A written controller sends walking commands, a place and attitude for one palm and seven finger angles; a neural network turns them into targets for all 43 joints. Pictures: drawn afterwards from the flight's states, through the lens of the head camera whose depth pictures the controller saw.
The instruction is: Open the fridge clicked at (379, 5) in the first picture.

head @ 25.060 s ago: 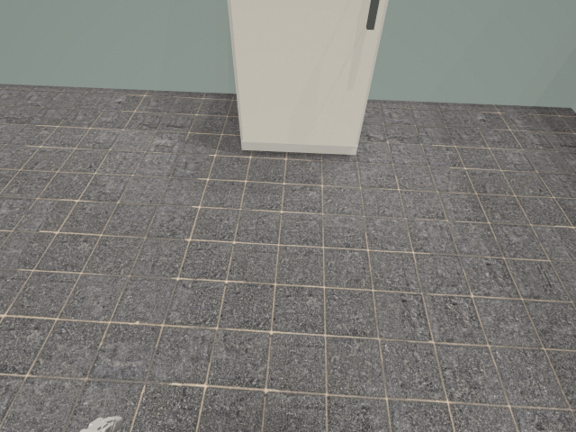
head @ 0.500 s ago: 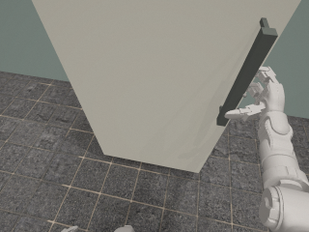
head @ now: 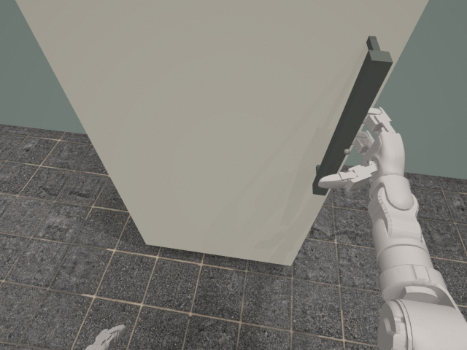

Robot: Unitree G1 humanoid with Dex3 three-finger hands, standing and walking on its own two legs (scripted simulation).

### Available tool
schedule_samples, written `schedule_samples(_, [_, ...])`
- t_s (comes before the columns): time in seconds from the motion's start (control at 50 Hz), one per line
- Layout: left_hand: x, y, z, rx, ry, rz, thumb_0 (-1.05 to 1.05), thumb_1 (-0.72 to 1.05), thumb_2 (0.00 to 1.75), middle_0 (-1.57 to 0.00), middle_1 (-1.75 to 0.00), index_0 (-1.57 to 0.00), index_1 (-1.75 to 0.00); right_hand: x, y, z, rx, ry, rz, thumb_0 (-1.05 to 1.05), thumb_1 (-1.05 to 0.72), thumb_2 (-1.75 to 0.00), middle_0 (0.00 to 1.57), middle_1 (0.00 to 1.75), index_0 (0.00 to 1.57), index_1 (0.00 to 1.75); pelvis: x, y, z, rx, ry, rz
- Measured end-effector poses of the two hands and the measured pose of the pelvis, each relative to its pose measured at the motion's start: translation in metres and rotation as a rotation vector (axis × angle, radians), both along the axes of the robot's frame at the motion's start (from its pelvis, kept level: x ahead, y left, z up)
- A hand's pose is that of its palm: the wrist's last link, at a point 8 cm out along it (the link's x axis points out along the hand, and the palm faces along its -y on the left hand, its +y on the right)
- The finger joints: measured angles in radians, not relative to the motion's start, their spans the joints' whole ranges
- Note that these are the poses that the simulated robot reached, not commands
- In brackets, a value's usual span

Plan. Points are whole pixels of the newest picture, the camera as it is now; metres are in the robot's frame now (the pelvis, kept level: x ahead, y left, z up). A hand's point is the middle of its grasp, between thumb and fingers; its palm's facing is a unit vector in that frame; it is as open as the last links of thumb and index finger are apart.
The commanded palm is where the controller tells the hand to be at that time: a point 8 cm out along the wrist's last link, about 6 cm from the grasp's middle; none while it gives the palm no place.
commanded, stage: slide the fingers in behind the handle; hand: right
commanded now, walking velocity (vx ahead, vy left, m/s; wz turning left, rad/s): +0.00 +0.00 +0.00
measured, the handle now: (340, 129) +0.49 -0.15 +0.12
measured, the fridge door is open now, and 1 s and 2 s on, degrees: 0 0 0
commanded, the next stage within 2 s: grip the handle and tug to test in 1.02 s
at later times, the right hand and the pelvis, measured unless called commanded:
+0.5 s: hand (331, 150) +0.43 -0.12 +0.12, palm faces +0.05 +1.00 -0.01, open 14.1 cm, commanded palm +0.40 -0.16 +0.12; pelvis -0.01 +0.01 +0.00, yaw +0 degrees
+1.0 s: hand (330, 151) +0.43 -0.12 +0.12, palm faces +0.05 +1.00 -0.02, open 14.3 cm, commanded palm +0.40 -0.16 +0.12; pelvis -0.01 +0.01 +0.00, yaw +0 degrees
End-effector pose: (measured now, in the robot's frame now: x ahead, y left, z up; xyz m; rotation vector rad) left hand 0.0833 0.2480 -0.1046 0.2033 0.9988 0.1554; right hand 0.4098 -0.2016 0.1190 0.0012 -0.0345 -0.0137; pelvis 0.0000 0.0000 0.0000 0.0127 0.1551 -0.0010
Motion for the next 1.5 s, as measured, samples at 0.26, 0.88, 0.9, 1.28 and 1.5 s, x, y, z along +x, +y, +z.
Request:
schedule_samples(0.26, [-0.003, -0.005, -0.003, -0.018, -0.005, 0.003, 0.01, 0.91, 0.9, -0.2, -0.3, -0.21, -0.3, -0.001, 0.019, 0.001, -0.012, 0.003, -0.009, -0.02, 0.5, -0.29, 0.3, 1.2, 0.3, 1.2, -0.002, 0.002, 0.001, -0.005, -0.014, 0.005])
schedule_samples(0.88, [-0.019, 0.006, -0.007, -0.013, 0.018, -0.007, 0.01, 0.91, 0.9, -0.2, -0.3, -0.21, -0.3, -0.003, 0.029, 0.002, -0.022, 0.005, -0.04, -0.02, 0.5, -0.3, 0.29, 1.2, 0.24, 1.2, -0.01, 0.009, 0.0, -0.011, -0.014, -0.006])
schedule_samples(0.9, [-0.018, 0.006, -0.007, -0.013, 0.015, -0.007, 0.01, 0.91, 0.9, -0.2, -0.3, -0.21, -0.3, -0.003, 0.029, 0.002, -0.022, 0.005, -0.039, -0.02, 0.5, -0.3, 0.29, 1.2, 0.24, 1.2, -0.01, 0.009, 0.0, -0.011, -0.015, -0.005])
schedule_samples(1.28, [-0.005, 0.001, -0.003, -0.013, -0.011, -0.008, 0.01, 0.91, 0.9, -0.2, -0.3, -0.21, -0.3, -0.003, 0.027, 0.001, -0.011, 0.0, -0.023, -0.02, 0.41, -0.33, 0.3, 1.21, 0.27, 1.21, -0.005, 0.005, 0.001, -0.009, -0.017, 0.001])
schedule_samples(1.5, [-0.006, -0.002, -0.003, -0.011, 0.0, -0.006, 0.01, 0.91, 0.9, -0.2, -0.3, -0.21, -0.3, 0.0, 0.025, 0.001, -0.008, 0.005, -0.02, -0.01, 0.0, -0.51, 0.35, 1.27, 0.34, 1.27, -0.005, 0.003, 0.001, -0.008, -0.014, 0.001])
